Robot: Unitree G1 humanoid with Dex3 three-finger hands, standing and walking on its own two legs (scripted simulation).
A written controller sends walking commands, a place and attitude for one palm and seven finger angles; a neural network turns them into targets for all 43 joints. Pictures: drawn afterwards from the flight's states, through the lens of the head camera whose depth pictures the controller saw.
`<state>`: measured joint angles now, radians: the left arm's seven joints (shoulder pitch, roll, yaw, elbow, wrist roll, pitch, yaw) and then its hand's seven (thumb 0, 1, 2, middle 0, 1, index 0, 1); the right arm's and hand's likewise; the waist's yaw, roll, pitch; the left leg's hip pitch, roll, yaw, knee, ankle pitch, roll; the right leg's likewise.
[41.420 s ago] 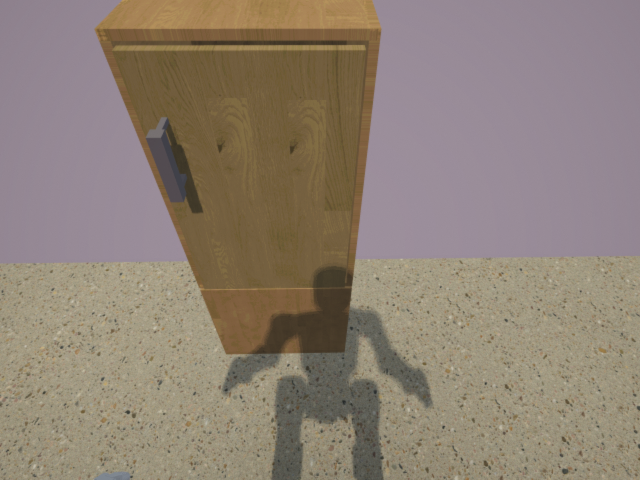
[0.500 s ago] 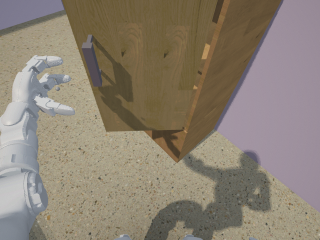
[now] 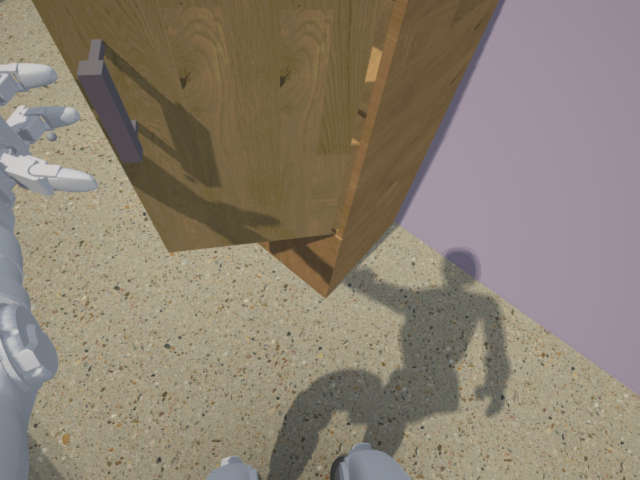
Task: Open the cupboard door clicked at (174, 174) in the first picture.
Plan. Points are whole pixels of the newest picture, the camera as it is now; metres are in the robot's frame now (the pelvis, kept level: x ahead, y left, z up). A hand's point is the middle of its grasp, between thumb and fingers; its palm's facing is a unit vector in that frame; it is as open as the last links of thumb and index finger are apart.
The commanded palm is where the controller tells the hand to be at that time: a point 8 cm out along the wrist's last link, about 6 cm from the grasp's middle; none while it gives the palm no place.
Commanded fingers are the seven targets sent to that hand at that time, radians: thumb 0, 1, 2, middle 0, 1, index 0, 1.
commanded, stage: move the hooked fingers beside the handle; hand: left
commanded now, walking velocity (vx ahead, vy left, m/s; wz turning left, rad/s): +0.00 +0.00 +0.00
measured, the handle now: (115, 104) +0.55 +0.21 +0.11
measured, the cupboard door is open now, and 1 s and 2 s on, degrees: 50 50 50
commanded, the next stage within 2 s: slide the fingers in behind the handle in 0.62 s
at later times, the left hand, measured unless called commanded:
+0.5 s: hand (52, 146) +0.48 +0.26 +0.11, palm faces +0.07 -1.00 +0.01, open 14.0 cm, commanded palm +0.46 +0.31 +0.11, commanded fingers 0.00 -0.50 0.30 -0.30 -1.20 -0.30 -1.20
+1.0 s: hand (66, 150) +0.48 +0.25 +0.11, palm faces +0.06 -1.00 +0.01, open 14.0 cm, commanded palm +0.45 +0.29 +0.11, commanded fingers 0.00 -0.50 0.30 -0.30 -1.20 -0.30 -1.20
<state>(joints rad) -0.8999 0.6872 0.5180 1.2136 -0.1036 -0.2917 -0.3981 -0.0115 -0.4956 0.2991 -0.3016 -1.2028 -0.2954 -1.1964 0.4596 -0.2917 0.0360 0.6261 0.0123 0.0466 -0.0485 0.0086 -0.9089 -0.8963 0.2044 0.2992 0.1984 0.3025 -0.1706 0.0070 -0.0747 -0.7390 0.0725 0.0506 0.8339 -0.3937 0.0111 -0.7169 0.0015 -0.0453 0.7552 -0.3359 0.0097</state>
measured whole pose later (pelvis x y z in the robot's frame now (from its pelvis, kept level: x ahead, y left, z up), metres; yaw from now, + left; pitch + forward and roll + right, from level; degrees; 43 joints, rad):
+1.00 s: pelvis +0.00 +0.00 +0.00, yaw +1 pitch +15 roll -2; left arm -0.85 0.58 0.44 1.15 -0.13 -0.29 -0.35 -0.01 -0.50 0.30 -0.30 -1.20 -0.30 -1.20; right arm 0.42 -0.28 0.03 0.62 0.02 0.06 -0.04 0.01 -0.91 -0.90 0.20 0.30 0.20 0.30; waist -0.14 0.01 -0.08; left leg -0.71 0.06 0.03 0.84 -0.40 0.01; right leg -0.68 -0.01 -0.06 0.76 -0.35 0.01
